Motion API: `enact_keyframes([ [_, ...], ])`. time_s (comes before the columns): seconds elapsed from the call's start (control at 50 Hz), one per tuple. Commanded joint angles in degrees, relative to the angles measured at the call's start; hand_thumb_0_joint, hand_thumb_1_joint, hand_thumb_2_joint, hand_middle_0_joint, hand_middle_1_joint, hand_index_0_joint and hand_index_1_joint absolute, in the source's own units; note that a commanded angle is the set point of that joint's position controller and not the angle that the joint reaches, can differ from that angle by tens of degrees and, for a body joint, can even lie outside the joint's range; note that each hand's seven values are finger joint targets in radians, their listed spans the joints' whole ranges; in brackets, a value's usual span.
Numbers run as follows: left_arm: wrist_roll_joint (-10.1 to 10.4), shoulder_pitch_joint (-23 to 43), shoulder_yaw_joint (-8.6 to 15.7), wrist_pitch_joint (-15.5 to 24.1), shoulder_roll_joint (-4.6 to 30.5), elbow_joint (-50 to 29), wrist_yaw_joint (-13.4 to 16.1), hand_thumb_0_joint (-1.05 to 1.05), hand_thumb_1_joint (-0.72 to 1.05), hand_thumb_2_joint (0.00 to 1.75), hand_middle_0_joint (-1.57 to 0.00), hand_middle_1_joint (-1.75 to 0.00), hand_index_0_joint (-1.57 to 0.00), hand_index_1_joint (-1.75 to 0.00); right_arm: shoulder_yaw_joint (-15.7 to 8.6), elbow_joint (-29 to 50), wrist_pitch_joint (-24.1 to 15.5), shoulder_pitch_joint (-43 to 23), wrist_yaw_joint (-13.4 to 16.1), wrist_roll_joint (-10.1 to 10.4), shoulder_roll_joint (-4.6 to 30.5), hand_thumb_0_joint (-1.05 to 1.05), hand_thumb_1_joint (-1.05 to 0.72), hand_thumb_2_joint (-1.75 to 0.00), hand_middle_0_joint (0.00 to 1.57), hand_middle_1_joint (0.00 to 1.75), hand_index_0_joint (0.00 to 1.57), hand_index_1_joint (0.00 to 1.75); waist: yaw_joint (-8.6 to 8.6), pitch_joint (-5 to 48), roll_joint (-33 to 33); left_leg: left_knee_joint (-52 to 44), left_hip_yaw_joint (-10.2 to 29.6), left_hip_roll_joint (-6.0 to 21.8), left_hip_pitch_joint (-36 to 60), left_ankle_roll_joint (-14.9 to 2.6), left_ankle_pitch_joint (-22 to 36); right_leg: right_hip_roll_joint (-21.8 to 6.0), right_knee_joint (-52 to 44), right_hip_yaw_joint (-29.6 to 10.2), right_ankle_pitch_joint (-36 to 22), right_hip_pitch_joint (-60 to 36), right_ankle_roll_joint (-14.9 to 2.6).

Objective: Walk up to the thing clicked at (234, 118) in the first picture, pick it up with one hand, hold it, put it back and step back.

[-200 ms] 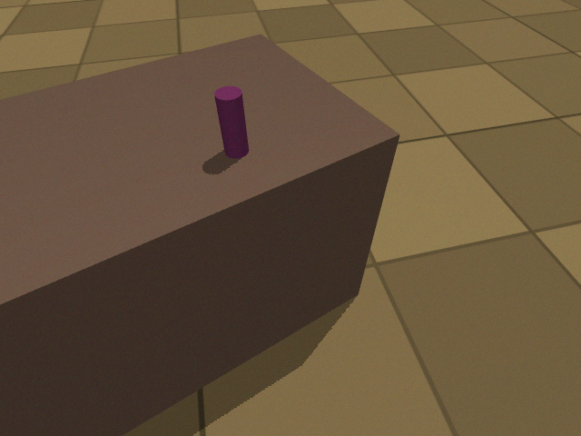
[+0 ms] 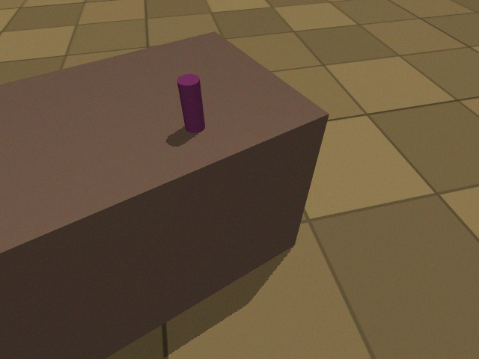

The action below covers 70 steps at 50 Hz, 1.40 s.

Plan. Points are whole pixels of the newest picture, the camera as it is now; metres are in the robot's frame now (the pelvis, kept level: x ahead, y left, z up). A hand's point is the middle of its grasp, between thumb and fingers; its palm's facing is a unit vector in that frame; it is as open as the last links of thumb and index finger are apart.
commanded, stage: stand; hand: right
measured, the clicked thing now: (192, 105) +0.69 +0.15 +0.04
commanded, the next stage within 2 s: walk up in 0.92 s
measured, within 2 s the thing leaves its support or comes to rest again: neither
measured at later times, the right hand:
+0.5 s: hand out of the picture +0.08 -0.24 -0.16, palm faces -0.06 +0.94 -0.33, open 7.4 cm
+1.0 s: hand out of the picture +0.08 -0.25 -0.16, palm faces -0.11 +0.94 -0.33, open 7.4 cm
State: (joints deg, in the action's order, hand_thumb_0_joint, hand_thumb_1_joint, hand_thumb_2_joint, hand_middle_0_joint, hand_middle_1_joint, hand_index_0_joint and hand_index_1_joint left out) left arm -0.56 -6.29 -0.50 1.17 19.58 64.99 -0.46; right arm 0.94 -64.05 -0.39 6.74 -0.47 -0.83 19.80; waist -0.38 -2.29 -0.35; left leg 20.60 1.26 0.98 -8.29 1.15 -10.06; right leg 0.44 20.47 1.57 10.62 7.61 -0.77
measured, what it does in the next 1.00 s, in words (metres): stands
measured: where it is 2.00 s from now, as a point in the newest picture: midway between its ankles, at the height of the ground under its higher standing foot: outside the picture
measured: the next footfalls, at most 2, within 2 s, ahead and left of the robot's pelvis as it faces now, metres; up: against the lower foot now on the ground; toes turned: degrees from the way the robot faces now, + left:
left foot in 1.26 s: +0.16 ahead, +0.26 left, +0.00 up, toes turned +18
right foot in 1.68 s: +0.30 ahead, +0.00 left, +0.00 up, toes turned +21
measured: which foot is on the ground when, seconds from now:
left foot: down 0.00-0.94, up 0.96-1.00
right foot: down 0.00-1.00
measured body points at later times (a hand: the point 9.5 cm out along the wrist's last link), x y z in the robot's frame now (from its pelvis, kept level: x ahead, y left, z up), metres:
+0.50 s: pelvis +0.01 +0.00 +0.00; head +0.02 +0.00 +0.45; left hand +0.07 +0.30 -0.13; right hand +0.08 -0.29 -0.14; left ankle +0.01 +0.13 -0.75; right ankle +0.01 -0.11 -0.75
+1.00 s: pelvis +0.01 +0.00 +0.00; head +0.02 +0.00 +0.45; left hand +0.08 +0.31 -0.13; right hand +0.09 -0.30 -0.13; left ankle +0.01 +0.13 -0.73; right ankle +0.01 -0.11 -0.75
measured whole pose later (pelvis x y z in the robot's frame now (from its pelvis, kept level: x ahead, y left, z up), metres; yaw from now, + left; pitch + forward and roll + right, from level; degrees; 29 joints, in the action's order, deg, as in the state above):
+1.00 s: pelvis +0.01 +0.00 +0.00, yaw +4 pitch -2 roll -1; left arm -1.7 -7.7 2.8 2.4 19.8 61.4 -0.8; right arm -1.5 -60.5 2.3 10.4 -2.9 -2.4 21.3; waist 0.2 -2.4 -1.4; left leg 36.1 2.2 1.0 -15.4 -1.1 -19.6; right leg -0.2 21.1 5.6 13.2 6.5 -1.1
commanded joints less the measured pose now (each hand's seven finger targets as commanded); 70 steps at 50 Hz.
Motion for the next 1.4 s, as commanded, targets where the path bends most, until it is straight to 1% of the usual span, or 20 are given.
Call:
enact_keyframes([
  [0.0, -0.09, 1.84, 2.4, 0.74, 11.94, -3.4, 0.87, 0.0, 0.9, 0.9, -0.2, -0.3, -0.2, -0.3, -2.43, 3.03, -1.48, -2.32, 1.07, 0.31, 11.95, 0.0, -0.9, -0.9, 0.2, 0.3, 0.2, 0.3, -0.18, 1.93, -0.28, -4.37, 5.22, 6.01, -0.79, -2.37, 2.6, -7.28, -4.56, -6.31, -2.68, -0.2, -0.62],
  [0.68, 0.02, 2.02, 2.63, 0.95, 12.56, -3.4, 1.07, 0.0, 0.9, 0.9, -0.2, -0.3, -0.2, -0.3, -2.36, 2.96, -1.4, -2.28, 1.11, 0.38, 12.01, 0.0, -0.9, -0.9, 0.2, 0.3, 0.2, 0.3, 0.18, 3.78, 0.08, -3.78, 4.9, 6.12, 1.37, -2.44, 8.49, -8.04, -4.51, -6.04, -8.88, -2.77, -0.52],
  [0.88, -0.09, 1.79, 2.75, 0.78, 12.58, -3.27, 0.96, 0.0, 0.9, 0.9, -0.2, -0.3, -0.2, -0.3, -2.55, 3.04, -1.22, -2.44, 1.02, 0.31, 12.02, 0.0, -0.9, -0.9, 0.2, 0.3, 0.2, 0.3, 0.12, 2.91, 0.47, -4.62, 5.15, 5.89, 0.72, -2.34, 4.63, -7.92, -5.48, -6.05, -4.09, -2.09, -0.76],
  [0.9, -0.12, -3.6, 7.59, 1.89, 20.27, -5.49, 0.98, 0.0, 0.9, 0.9, -0.2, -0.3, -0.2, -0.3, -6.02, 7.23, 0.25, -0.38, -0.86, -0.8, 16.78, 0.0, -0.9, -0.9, 0.2, 0.3, 0.2, 0.3, -3.34, 4.59, -0.12, 4.71, 5.78, 1.04, -13.56, -5.38, -10.21, -7.2, -1.45, -4.72, 16.01, -14.27, -2.3],
  [0.92, -1.05, -8.35, 8.99, 1.96, 22.19, -4.75, 1.33, 0.0, 0.9, 0.9, -0.2, -0.3, -0.2, -0.3, -5.82, 9.54, 1.02, -3.06, -1.93, -1.32, 14.66, 0.0, -0.9, -0.9, 0.2, 0.3, 0.2, 0.3, -5.4, 2.59, 6.13, 14.59, 1.28, -0.71, -24.32, -4.5, -15.02, -15.37, -7.27, -12.82, 24.21, -18.85, -5.77],
  [0.94, -1.84, -8.35, 9.97, 2.2, 23.05, -6.05, 1.73, 0.0, 0.9, 0.9, -0.2, -0.3, -0.2, -0.3, -5.96, 11.61, 1.87, -4.85, -2.37, -2.18, 13.87, 0.0, -0.9, -0.9, 0.2, 0.3, 0.2, 0.3, -6.05, 0.76, 8.09, 26.87, 1.2, 1.31, -29.4, -3.1, -15.73, -24.79, -13.25, -20.03, 25.25, -15.97, -10.13],
  [0.96, -2.0, -6.27, 10.02, 2.51, 22.04, -8.88, 1.84, 0.0, 0.9, 0.9, -0.2, -0.3, -0.2, -0.3, -6.38, 12.98, 2.29, -3.97, -2.87, -2.67, 14.29, 0.0, -0.9, -0.9, 0.2, 0.3, 0.2, 0.3, -5.16, -0.94, 5.57, 31.51, 2.41, 4.05, -30.53, -2.31, -15.97, -28.69, -13.28, -21.55, 23.65, -11.64, -12.68],
  [0.98, -2.01, -4.07, 9.95, 2.65, 20.91, -10.88, 1.92, 0.0, 0.9, 0.9, -0.2, -0.3, -0.2, -0.3, -6.98, 13.95, 2.38, -3.31, -3.48, -2.65, 14.68, 0.0, -0.9, -0.9, 0.2, 0.3, 0.2, 0.3, -4.32, -2.94, 5.0, 34.37, 3.5, 5.84, -30.04, -2.06, -15.37, -29.62, -13.86, -20.69, 24.46, -6.65, -14.31],
  [1.02, -2.01, -0.56, 9.65, 3.18, 18.77, -13.13, 1.71, 0.0, 0.9, 0.9, -0.2, -0.3, -0.2, -0.3, -8.05, 14.26, 2.26, 0.75, -4.7, -2.38, 15.34, 0.0, -0.9, -0.9, 0.2, 0.3, 0.2, 0.3, -1.09, -4.44, 3.54, 32.51, 5.18, 8.76, -28.73, -0.8, -12.51, -25.66, -12.92, -13.5, 19.08, -5.75, -12.58],
  [1.1, -2.02, -2.29, 9.73, 3.63, 19.02, -15.35, 0.79, 0.0, 0.9, 0.9, -0.2, -0.3, -0.2, -0.3, -8.02, 16.28, 1.74, 2.03, -6.02, -1.76, 12.35, 0.0, -0.9, -0.9, 0.2, 0.3, 0.2, 0.3, -1.61, -4.46, 7.19, 23.34, 0.76, 8.06, -21.35, -0.32, -7.42, -19.52, -8.39, -0.32, 8.03, -2.6, -9.74],
  [1.14, -2.39, -0.67, 9.54, 3.44, 19.17, -16.97, 0.07, 0.0, 0.9, 0.9, -0.2, -0.3, -0.2, -0.3, -8.6, 16.4, 1.28, 4.34, -6.05, -1.21, 12.35, 0.0, -0.9, -0.9, 0.2, 0.3, 0.2, 0.3, -0.58, -3.53, 9.53, 18.93, -2.79, 6.38, -13.17, -0.45, -3.56, -16.98, -5.06, 4.43, 9.36, 3.56, -7.49],
  [1.18, -2.69, 1.23, 9.63, 2.91, 19.86, -18.12, -0.47, 0.0, 0.9, 0.9, -0.2, -0.3, -0.2, -0.3, -9.61, 15.14, 0.83, 9.96, -5.54, -0.55, 13.58, 0.0, -0.9, -0.9, 0.2, 0.3, 0.2, 0.3, 2.38, -1.83, 9.58, 17.76, -7.41, 4.37, -3.55, -0.67, 0.73, -16.95, 0.08, 6.01, 17.67, 10.38, -6.38],
  [1.22, -3.03, -1.43, 8.66, 1.82, 16.81, -18.62, -0.81, 0.0, 0.9, 0.9, -0.2, -0.3, -0.2, -0.3, -11.23, 12.31, 0.37, 18.05, -4.15, -0.61, 16.54, 0.0, -0.9, -0.9, 0.2, 0.3, 0.2, 0.3, 5.15, 2.36, -0.4, 18.58, -9.58, -0.74, 6.76, -1.72, -5.72, -12.67, 16.51, 8.17, 20.77, 16.01, -5.48],
  [1.24, -2.88, -3.26, 7.65, 1.32, 13.77, -19.13, -1.07, 0.0, 0.9, 0.9, -0.2, -0.3, -0.2, -0.3, -12.17, 11.48, 0.08, 24.11, -3.0, -0.71, 19.18, 0.0, -0.9, -0.9, 0.2, 0.3, 0.2, 0.3, 8.48, 3.01, -8.46, 15.29, -4.36, 0.25, 11.8, -3.92, -11.53, -10.2, 32.39, 9.29, 17.26, 21.02, -4.23],
  [1.26, -2.15, -4.76, 6.01, 0.96, 9.14, -20.47, -1.59, 0.0, 0.9, 0.9, -0.2, -0.3, -0.2, -0.3, -12.59, 12.1, -0.37, 27.1, -1.85, -1.25, 22.95, 0.0, -0.9, -0.9, 0.2, 0.3, 0.2, 0.3, 9.3, -0.13, -22.42, 1.87, 17.06, 9.86, 9.44, -8.5, -26.17, -4.09, 48.95, 9.37, 28.07, 29.84, -2.25],
  [1.28, -1.0, -4.9, 5.75, 1.19, 10.91, -22.36, -1.53, 0.0, 0.9, 0.9, -0.2, -0.3, -0.2, -0.3, -11.9, 15.04, -1.39, 22.84, -1.75, -0.82, 25.94, 0.0, -0.9, -0.9, 0.2, 0.3, 0.2, 0.3, 6.53, 0.15, -19.19, -11.36, 45.08, 20.26, 4.2, -14.74, -29.62, -0.56, 52.27, 0.98, 26.66, 32.94, -2.03],
  [1.3, -1.32, -2.37, 6.58, 1.16, 16.3, -21.73, -1.23, 0.0, 0.9, 0.9, -0.2, -0.3, -0.2, -0.3, -12.3, 16.42, -1.63, 18.14, -1.66, 0.63, 28.01, 0.0, -0.9, -0.9, 0.2, 0.3, 0.2, 0.3, 5.16, -3.22, -11.08, -14.17, 51.49, 24.24, -1.68, -18.2, -31.2, -4.76, 52.83, -4.09, 23.32, 30.97, -1.95],
  [1.32, -0.99, -2.61, 6.7, 1.19, 18.09, -21.35, -1.15, 0.0, 0.9, 0.9, -0.2, -0.3, -0.2, -0.3, -11.93, 17.81, -2.12, 15.46, -1.13, 0.49, 26.86, 0.0, -0.9, -0.9, 0.2, 0.3, 0.2, 0.3, 3.52, -3.09, -6.65, -11.39, 46.06, 22.56, -1.47, -18.05, -25.84, -7.15, 52.3, -6.53, 19.98, 30.63, -1.88],
  [1.36, 0.13, -9.93, 7.04, 0.7, 16.82, -17.39, -0.98, 0.0, 0.9, 0.9, -0.2, -0.3, -0.2, -0.3, -9.97, 19.46, -3.32, 12.69, 0.18, 0.19, 21.72, 0.0, -0.9, -0.9, 0.2, 0.3, 0.2, 0.3, -0.29, -0.12, -5.46, -0.85, 25.16, 14.95, -1.31, -13.77, -5.13, -9.33, 47.3, -5.95, 14.7, 25.79, -2.07],
  [1.38, 0.36, -12.04, 7.36, 0.14, 16.54, -16.62, -1.01, 0.0, 0.9, 0.9, -0.2, -0.3, -0.2, -0.3, -9.52, 19.34, -3.8, 13.39, 0.63, 0.6, 20.49, 0.0, -0.9, -0.9, 0.2, 0.3, 0.2, 0.3, -1.17, 1.02, -6.31, 1.38, 20.8, 13.79, -2.75, -12.95, 1.82, -9.25, 43.95, -5.14, 13.97, 23.0, -1.95],
])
